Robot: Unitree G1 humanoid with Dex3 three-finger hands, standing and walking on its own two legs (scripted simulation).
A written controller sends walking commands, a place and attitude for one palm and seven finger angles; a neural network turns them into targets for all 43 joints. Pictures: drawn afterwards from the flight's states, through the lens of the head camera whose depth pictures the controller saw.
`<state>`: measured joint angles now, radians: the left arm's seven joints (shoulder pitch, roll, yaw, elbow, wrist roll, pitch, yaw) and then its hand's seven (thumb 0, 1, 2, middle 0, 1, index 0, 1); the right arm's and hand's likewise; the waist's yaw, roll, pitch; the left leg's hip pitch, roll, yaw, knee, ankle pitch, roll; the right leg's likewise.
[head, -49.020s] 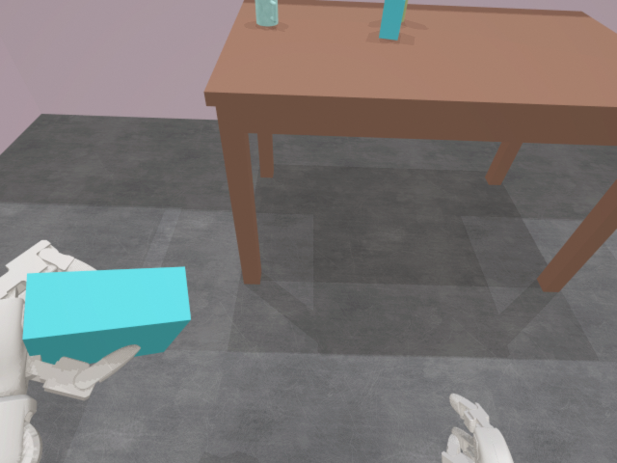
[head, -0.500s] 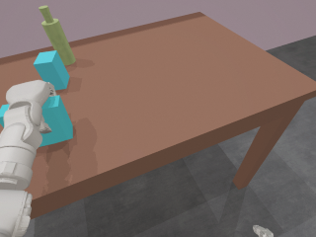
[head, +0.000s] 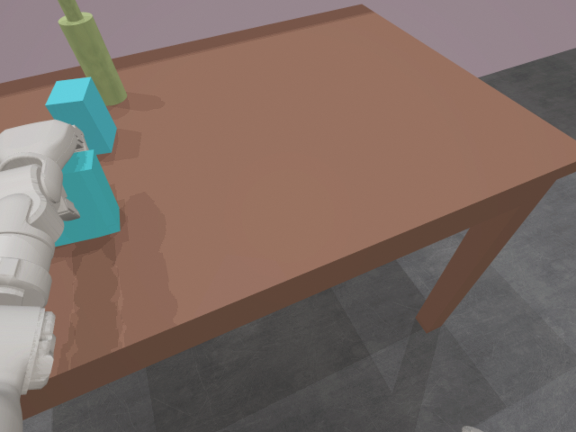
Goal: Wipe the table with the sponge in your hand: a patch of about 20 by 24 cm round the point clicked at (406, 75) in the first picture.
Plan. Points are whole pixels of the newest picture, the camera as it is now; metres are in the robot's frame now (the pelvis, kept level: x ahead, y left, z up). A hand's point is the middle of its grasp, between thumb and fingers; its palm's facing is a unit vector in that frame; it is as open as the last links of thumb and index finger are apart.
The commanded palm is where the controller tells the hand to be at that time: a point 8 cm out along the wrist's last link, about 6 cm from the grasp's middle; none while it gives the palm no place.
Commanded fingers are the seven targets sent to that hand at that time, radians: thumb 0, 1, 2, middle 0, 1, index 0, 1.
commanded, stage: slide back across to the first lane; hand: left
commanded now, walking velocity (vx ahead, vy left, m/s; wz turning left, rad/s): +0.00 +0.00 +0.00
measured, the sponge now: (64, 212) +0.40 +0.35 +0.09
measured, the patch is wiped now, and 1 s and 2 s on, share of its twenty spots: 1.00 1.00 1.00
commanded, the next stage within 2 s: wipe back along the first lane in 0.64 s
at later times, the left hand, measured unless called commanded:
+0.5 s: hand (16, 181) +0.41 +0.39 +0.15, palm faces -0.05 -0.02 -1.00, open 9.7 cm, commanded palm +0.38 +0.39 +0.20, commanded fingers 0.00 0.10 1.30 -1.20 -1.60 -1.20 -1.60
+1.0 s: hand out of the picture +0.38 +0.41 +0.14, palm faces -0.06 -0.02 -1.00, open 9.7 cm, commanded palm +0.34 +0.40 +0.18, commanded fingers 0.00 0.10 1.30 -1.20 -1.60 -1.20 -1.60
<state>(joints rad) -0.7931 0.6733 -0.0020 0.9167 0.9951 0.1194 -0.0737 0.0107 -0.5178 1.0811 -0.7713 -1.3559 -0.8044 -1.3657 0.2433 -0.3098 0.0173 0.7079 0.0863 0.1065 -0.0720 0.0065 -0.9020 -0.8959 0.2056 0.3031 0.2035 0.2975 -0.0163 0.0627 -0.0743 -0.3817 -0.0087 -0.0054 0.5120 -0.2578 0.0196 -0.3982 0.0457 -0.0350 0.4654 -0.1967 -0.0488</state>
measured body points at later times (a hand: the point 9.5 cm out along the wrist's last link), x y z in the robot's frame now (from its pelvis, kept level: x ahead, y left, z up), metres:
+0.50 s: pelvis +0.03 +0.03 +0.01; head +0.05 +0.01 +0.45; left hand +0.41 +0.39 +0.20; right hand +0.16 -0.24 -0.12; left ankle +0.00 +0.11 -0.74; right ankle +0.02 -0.09 -0.74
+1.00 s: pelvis +0.03 +0.03 +0.01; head +0.07 +0.01 +0.45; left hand +0.38 +0.41 +0.20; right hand +0.18 -0.22 -0.12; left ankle +0.00 +0.11 -0.74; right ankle +0.02 -0.09 -0.74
